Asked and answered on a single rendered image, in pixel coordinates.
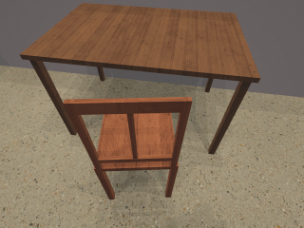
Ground chair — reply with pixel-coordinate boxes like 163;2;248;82
63;97;193;200

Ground table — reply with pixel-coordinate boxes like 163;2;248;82
19;3;261;155

